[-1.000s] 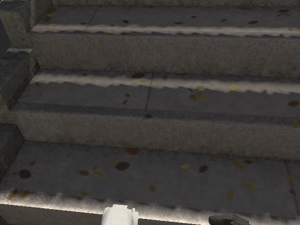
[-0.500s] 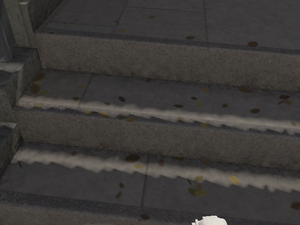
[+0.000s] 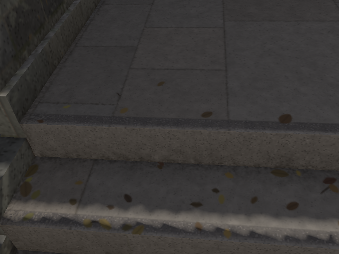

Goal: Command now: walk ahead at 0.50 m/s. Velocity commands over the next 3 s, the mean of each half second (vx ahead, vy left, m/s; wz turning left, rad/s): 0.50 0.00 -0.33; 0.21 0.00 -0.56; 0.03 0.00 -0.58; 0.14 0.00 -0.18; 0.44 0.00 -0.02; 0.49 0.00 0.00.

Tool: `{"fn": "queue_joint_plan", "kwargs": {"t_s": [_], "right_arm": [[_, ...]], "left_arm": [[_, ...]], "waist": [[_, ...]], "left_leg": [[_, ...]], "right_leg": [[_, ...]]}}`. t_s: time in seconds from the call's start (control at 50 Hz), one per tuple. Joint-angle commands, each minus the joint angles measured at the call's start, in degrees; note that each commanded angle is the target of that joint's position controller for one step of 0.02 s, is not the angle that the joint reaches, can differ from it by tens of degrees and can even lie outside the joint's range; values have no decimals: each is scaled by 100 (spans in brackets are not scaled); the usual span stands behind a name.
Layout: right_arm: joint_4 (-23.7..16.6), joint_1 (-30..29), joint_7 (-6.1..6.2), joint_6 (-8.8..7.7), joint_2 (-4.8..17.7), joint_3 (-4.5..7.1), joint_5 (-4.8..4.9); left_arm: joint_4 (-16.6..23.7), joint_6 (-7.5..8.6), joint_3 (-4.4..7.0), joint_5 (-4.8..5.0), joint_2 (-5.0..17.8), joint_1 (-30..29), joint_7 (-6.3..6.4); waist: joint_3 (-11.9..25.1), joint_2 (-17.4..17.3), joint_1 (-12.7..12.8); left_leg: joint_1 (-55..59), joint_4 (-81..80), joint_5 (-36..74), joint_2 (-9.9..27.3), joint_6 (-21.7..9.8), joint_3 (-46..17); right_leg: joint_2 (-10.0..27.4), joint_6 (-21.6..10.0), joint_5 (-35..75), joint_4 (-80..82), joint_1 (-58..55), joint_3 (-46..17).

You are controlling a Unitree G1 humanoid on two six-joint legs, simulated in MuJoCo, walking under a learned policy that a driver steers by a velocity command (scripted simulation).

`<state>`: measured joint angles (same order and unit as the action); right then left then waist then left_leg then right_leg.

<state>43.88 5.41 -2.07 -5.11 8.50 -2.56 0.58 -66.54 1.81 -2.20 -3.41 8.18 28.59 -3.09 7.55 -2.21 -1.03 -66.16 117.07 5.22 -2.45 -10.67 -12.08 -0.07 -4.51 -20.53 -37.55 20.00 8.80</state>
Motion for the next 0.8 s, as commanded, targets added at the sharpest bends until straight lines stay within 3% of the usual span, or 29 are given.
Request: {"fn": "queue_joint_plan", "kwargs": {"t_s": [0.02,0.06,0.1,0.16,0.18,0.2,0.22,0.24,0.26,0.28,0.3,0.32,0.34,0.36,0.38,0.4,0.44,0.46,0.5,0.54,0.58,0.6,0.64,0.7,0.72,0.74,0.76,0.78,0.8], "right_arm": [[15,503,107,183,-444,-270,-36],[-234,-129,157,179,-774,-431,-48],[-678,-978,84,65,-770,-531,-33],[-1373,-2341,-78,-111,-619,-638,-50],[-1599,-2878,-112,-138,-804,-772,-105],[-1718,-3032,-124,-134,-752,-773,-86],[-1658,-3066,-176,-106,-612,-719,-30],[-1522,-2474,-154,-151,-565,-645,1],[-1499,-1972,-81,-217,-215,-409,11],[-1235,-946,-9,-157,291,-128,2],[-829,410,-8,-134,866,144,-55],[-298,1736,-14,-103,1388,358,-229],[133,2385,114,108,1784,538,-363],[252,1976,282,221,1305,452,-393],[402,1269,296,259,580,285,-359],[853,1057,242,245,-245,77,-399],[1353,796,127,147,-723,-5,-430],[1470,677,79,150,-687,37,-427],[1455,488,12,182,-492,71,-433],[1259,207,36,198,-188,75,-495],[1223,544,114,193,66,47,-602],[1267,922,184,187,307,104,-551],[1353,1671,289,238,496,177,-426],[1215,2211,525,375,794,352,-359],[1145,2236,622,454,658,310,-305],[1033,2112,710,518,676,333,-268],[859,1865,751,595,975,431,-160],[909,1969,804,625,1225,541,-32],[955,2147,769,607,1442,608,-19]], "left_arm": [[519,249,-173,-50,-138,-910,-1],[218,256,-129,78,89,-15,64],[124,158,-85,90,176,577,185],[167,10,-112,224,-2,1199,473],[238,-5,9,300,179,1266,622],[252,-17,79,359,309,1309,698],[212,-2,107,403,269,1355,673],[214,85,51,422,230,852,604],[43,161,48,255,424,1291,520],[95,188,177,170,900,1091,510],[352,211,305,175,1255,221,530],[725,364,289,189,984,-341,454],[950,511,174,186,10,-370,250],[1143,615,246,163,-67,-835,-9],[1775,509,233,362,-420,-1860,-94],[2132,427,89,332,-529,-2106,-138],[2156,218,93,460,-446,-1391,-10],[2173,132,24,566,-571,-1145,4],[2269,-4,-109,619,-735,-1061,60],[2412,-106,-79,483,-379,-1349,207],[2449,-187,-27,403,-246,-1669,417],[2550,-206,-31,340,-278,-1863,477],[2756,-206,-61,392,-320,-2253,523],[3565,-134,-192,434,-352,-3670,341],[3894,-136,-223,445,-319,-4132,249],[4015,-153,-226,422,-253,-4205,184],[4109,-170,-325,420,-278,-4419,81],[4288,-193,-379,549,-462,-4619,28],[4120,-254,-182,560,-83,-4198,13]], "waist": [[-760,498,-447],[-885,785,-37],[-1041,790,282],[-970,547,702],[-964,494,811],[-1093,556,789],[-1002,396,825],[-580,1136,207],[321,1686,-84],[736,2327,-700],[1148,2390,-1457],[2025,997,-1704],[2402,-1494,-1402],[2056,-1093,-1217],[593,-661,-756],[-174,-376,-406],[-695,175,382],[-897,70,618],[-1019,14,911],[-1214,124,975],[-1152,-17,709],[-1162,-59,563],[-1109,-168,187],[-1094,-271,-267],[-1064,-207,-279],[-1019,-255,-260],[-1008,-221,-286],[-853,-694,-195],[-522,-574,-83]], "left_leg": [[-169,102,447,30,392,809],[-1665,860,-242,227,444,835],[-2879,809,-823,569,529,1002],[-2710,-774,-812,1072,947,1660],[-1732,-1544,-1428,1178,1000,1864],[-1275,-2290,-1734,1260,1032,1816],[-432,-3367,-1794,1131,921,2328],[1770,-4296,-2013,671,686,2516],[3453,-4313,-2458,1,490,2733],[3750,-5014,-3281,-112,296,2225],[4699,-5553,-3429,301,28,1120],[6586,-6642,-3815,1384,-442,-1006],[7904,-9508,-4879,2584,-1132,-4179],[7087,-10142,-5193,2884,-902,-5077],[5813,-9805,-4586,2686,-402,-3495],[5000,-9515,-3988,2587,-201,-2363],[4212,-9332,-2621,2251,408,-417],[4042,-9486,-2293,2101,575,270],[3941,-9670,-2035,1861,847,1428],[3135,-9938,-1662,1632,652,2247],[3448,-10013,-983,1763,368,2364],[4060,-9980,-890,1915,331,2254],[5633,-9852,-680,2206,380,1934],[7050,-9975,-588,2309,547,2004],[6765,-10308,-573,2280,590,2060],[6592,-10393,-386,2222,561,2237],[5925,-10885,-382,2033,357,2562],[5498,-11281,649,2159,294,2562],[5793,-10855,2488,2123,210,2814]], "right_leg": [[801,-244,1176,1869,1286,-663],[1073,-430,996,1945,50,-1433],[1268,-339,919,2022,-1238,-1966],[1382,-386,727,2451,-1465,-2499],[1691,-616,1084,3459,-939,-2600],[1757,-700,1481,3736,-1118,-2544],[1660,-681,2172,4059,-1272,-2084],[1313,-713,5065,3653,-715,-1494],[1221,-775,8740,2882,-991,-1277],[1341,-696,10803,1870,-2125,-1323],[1341,-608,10880,594,-1981,-1471],[827,-592,8929,-1187,-441,-1417],[-333,-409,2180,-3434,1742,-1718],[-432,-296,1388,-6253,2395,-2702],[-324,-362,1494,-7092,3260,-2424],[-178,-526,1622,-8075,3874,-2010],[19,-763,1776,-8817,3926,-2038],[47,-803,1513,-8950,4134,-2037],[200,-715,1641,-8464,4637,-2024],[147,-266,2283,-7597,4272,-1638],[50,72,2486,-8156,4517,-1273],[129,172,2329,-8347,5051,-1272],[281,207,1791,-8706,6312,-1516],[776,412,976,-7804,7306,-1151],[1012,473,993,-7223,6907,-941],[1170,501,1109,-6699,6383,-851],[1128,472,812,-5196,5140,-136],[1145,321,-71,-4159,3680,-121],[587,190,-463,-3681,2681,618]]}}
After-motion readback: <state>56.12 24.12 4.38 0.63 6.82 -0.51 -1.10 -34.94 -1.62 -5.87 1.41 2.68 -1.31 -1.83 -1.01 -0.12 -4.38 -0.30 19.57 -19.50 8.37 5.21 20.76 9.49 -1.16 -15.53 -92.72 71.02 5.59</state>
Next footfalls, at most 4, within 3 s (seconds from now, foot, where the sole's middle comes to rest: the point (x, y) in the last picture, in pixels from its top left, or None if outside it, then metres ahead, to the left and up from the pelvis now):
0.30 left None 0.36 0.13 -0.59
0.84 right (259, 213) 0.57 -0.24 -0.42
1.76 left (149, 144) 0.74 0.10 -0.25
1.94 left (143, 190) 0.68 0.13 -0.42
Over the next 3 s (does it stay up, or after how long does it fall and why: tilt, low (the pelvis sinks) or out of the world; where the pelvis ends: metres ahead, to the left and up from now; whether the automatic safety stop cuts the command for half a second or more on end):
stays up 0.98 -0.31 0.52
